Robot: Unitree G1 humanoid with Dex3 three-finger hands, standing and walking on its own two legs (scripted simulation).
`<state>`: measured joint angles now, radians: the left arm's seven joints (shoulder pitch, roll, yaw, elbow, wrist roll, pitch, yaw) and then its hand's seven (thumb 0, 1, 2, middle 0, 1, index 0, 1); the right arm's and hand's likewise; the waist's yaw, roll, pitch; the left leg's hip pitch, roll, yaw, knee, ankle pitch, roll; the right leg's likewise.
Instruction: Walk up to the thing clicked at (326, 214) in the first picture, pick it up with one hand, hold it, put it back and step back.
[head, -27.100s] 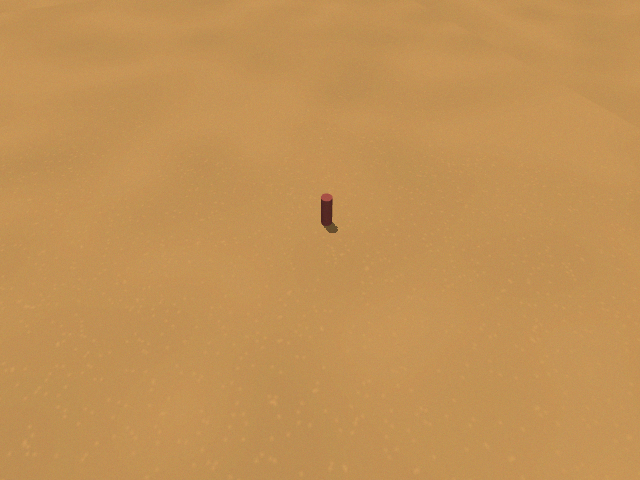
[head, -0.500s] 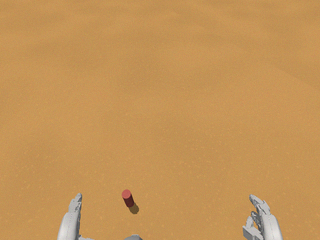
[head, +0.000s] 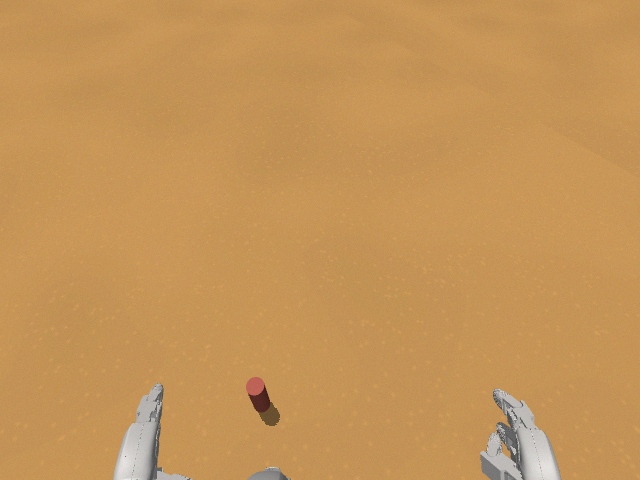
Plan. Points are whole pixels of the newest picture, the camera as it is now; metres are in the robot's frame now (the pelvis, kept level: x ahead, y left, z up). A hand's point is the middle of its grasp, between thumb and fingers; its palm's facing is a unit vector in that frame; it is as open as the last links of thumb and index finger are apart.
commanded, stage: home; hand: left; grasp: from the side
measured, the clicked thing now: (258, 395) +0.43 +0.20 -0.65
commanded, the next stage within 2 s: stand in 0.18 s
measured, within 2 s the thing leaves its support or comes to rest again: neither
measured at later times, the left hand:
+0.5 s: hand (193, 452) +0.17 +0.18 -0.06, palm faces +0.12 -0.95 -0.28, open 15.0 cm
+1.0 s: hand out of the picture +0.08 +0.25 -0.11, palm faces +0.02 -0.93 -0.36, open 7.5 cm
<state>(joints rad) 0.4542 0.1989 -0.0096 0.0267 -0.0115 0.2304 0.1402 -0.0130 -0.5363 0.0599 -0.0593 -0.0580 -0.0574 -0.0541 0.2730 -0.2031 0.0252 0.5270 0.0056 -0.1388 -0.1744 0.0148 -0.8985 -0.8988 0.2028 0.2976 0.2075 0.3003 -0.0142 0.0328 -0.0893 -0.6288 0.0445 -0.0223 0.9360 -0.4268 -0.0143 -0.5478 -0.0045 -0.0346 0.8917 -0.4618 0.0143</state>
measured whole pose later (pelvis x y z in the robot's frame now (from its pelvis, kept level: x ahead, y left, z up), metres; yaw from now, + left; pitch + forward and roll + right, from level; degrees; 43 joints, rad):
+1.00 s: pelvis -0.01 +0.00 +0.03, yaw +1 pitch -3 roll +0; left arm 0.25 0.33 0.02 0.84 0.03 0.00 0.03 0.01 0.88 0.89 -0.21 -0.30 -0.20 -0.30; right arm 0.20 -0.32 -0.04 0.94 -0.04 -0.01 -0.01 0.01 -0.90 -0.90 0.20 0.30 0.21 0.30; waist 0.01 -0.01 0.03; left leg -0.31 0.00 0.00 0.65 -0.30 0.00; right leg -0.26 -0.04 -0.02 0.66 -0.35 0.02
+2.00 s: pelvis +0.00 +0.00 +0.06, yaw +0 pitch -3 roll +0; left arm 0.11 0.32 0.00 1.13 0.01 -0.02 0.01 0.00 0.90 0.90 -0.21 -0.30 -0.20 -0.30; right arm 0.11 -0.33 -0.01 1.16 -0.01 -0.01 0.00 0.01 -0.90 -0.90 0.20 0.30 0.21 0.30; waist 0.00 0.01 0.06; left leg -0.14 0.01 0.01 0.35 -0.15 0.00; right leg -0.09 -0.04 -0.02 0.35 -0.21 0.03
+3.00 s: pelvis -0.02 +0.01 +0.04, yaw +1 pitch -2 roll -1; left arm 0.08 0.36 0.06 1.03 0.01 0.03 0.01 0.00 0.90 0.90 -0.21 -0.30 -0.21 -0.30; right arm 0.08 -0.39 -0.06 1.05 0.00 0.04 0.02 0.01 -0.90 -0.90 0.20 0.30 0.21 0.30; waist -0.01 0.03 0.17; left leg -0.31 0.00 -0.03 0.64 -0.28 0.02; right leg -0.21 -0.03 -0.04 0.50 -0.25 0.02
